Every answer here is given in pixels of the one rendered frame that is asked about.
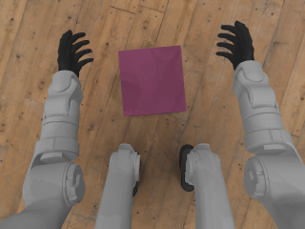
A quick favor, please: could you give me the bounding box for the robot right hand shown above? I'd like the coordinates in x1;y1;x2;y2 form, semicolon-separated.
216;20;254;70

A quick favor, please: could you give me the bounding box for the right robot shin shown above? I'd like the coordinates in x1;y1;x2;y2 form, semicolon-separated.
185;143;222;185

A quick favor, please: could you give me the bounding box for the robot right forearm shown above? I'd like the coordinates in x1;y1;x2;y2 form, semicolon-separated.
232;60;305;167

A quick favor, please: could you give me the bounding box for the carton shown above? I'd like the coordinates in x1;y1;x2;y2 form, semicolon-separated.
118;45;187;116

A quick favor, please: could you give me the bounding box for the robot left hand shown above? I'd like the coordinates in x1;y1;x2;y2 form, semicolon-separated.
57;30;94;78

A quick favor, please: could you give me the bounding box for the robot left forearm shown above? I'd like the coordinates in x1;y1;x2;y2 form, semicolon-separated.
22;70;84;205

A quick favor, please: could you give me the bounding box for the robot left thigh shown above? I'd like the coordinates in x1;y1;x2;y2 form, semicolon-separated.
93;149;141;229

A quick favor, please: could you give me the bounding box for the robot right upper arm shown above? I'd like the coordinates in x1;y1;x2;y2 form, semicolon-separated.
243;156;305;229

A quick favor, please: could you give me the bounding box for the robot left upper arm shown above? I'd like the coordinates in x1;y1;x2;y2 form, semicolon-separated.
0;161;86;229

